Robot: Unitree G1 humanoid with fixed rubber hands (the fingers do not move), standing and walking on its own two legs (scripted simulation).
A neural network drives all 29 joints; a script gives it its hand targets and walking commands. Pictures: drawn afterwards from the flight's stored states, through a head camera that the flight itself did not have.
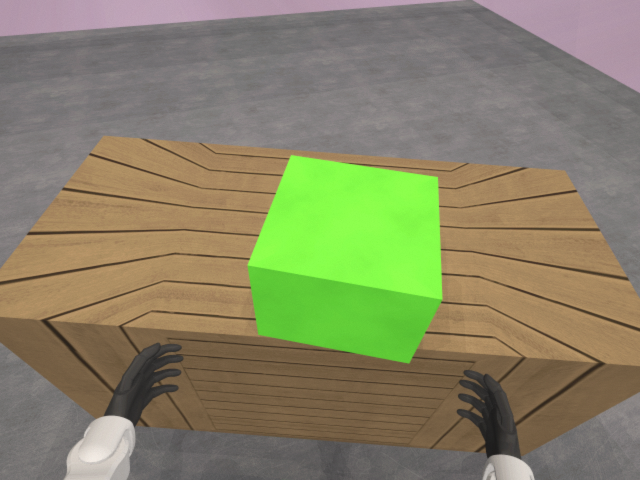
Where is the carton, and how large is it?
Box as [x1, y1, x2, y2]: [247, 155, 441, 362]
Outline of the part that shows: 291,155 247,265 258,334 403,362 409,362 441,300 437,177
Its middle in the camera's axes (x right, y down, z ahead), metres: +0.05 +0.02 +0.68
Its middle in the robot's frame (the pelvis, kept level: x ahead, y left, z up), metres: +0.47 -0.04 -0.04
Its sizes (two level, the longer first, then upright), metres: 0.266 0.261 0.199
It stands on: a pedestal, 0.63 m high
